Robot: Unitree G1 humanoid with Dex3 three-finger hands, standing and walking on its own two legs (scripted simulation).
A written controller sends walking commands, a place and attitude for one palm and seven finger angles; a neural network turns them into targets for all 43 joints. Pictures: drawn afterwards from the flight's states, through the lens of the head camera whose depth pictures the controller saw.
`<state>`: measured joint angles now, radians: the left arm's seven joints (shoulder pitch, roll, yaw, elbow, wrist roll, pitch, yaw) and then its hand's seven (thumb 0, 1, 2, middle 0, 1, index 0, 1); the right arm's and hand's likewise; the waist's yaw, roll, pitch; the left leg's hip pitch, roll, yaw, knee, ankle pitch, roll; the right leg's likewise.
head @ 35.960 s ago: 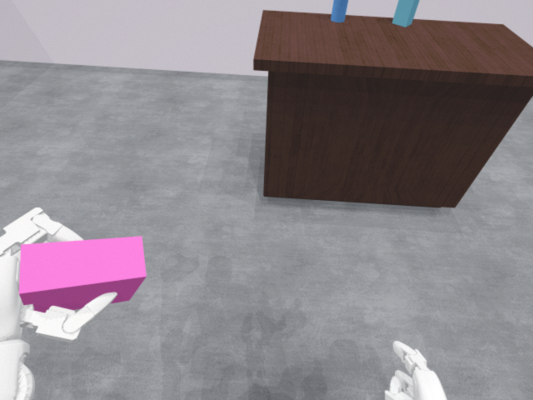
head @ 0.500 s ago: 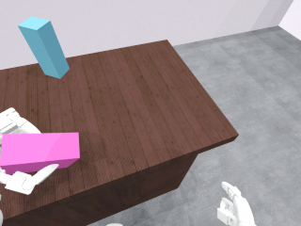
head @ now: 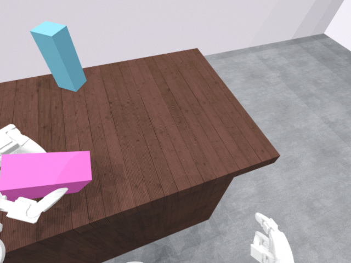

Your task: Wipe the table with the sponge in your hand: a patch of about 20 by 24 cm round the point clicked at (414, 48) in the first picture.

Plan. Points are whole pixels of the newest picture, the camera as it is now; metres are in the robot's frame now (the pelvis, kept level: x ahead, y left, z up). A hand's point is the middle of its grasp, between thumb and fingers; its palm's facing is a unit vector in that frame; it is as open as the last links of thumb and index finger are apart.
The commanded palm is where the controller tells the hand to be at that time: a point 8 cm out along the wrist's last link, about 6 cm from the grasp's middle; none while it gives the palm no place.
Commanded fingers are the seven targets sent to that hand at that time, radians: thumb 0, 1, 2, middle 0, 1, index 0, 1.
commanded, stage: shuffle to correct the standing spot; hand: left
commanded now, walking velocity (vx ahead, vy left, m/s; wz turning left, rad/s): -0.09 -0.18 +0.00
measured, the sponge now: (59, 175) +0.23 +0.21 +0.14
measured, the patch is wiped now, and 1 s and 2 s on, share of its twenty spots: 0.00 0.00 0.00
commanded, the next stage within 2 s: come to a stop and stand still in 0.34 s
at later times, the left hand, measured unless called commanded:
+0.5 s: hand (31, 171) +0.22 +0.24 +0.17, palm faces +0.32 -0.82 -0.47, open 9.1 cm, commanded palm +0.16 +0.28 +0.18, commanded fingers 0.00 0.10 1.30 -1.20 -1.60 -1.20 -1.60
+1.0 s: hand out of the picture +0.22 +0.32 +0.18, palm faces +0.45 -0.83 -0.35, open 9.1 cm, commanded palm +0.16 +0.33 +0.18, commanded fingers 0.00 0.10 1.30 -1.20 -1.60 -1.20 -1.60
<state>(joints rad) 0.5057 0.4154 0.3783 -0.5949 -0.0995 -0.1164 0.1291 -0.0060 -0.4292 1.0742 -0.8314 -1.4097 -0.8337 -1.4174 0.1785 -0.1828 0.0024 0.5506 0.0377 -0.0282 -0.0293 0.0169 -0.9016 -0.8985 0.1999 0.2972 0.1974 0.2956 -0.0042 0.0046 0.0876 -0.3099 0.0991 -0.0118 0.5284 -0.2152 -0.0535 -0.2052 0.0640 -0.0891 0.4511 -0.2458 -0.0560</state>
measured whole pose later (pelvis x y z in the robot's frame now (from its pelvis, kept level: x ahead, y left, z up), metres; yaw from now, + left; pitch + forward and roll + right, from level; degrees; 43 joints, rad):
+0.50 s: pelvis +0.00 +0.00 +0.00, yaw +0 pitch +0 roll -2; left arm 0.45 0.44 0.38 -0.56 -0.06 -0.12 0.09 -0.01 -0.43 1.07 -0.83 -1.41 -0.83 -1.42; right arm 0.20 -0.18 -0.01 0.56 0.02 -0.06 -0.04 0.02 -0.90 -0.90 0.20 0.30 0.20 0.30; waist 0.02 0.01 0.08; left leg -0.32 0.10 0.00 0.53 -0.21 -0.05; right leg -0.21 0.07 -0.09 0.45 -0.24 -0.06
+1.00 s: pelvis -0.01 +0.06 +0.00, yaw -1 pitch -2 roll -2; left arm 0.36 0.38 0.42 -0.45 -0.04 -0.22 0.12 -0.01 -0.43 1.07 -0.83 -1.41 -0.84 -1.42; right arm 0.23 -0.18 0.01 0.59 0.01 -0.16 -0.03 0.02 -0.90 -0.90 0.20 0.30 0.20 0.30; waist 0.04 -0.04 0.06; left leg -0.28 0.03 0.07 0.51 -0.20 0.04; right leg -0.20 -0.02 -0.03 0.45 -0.22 0.02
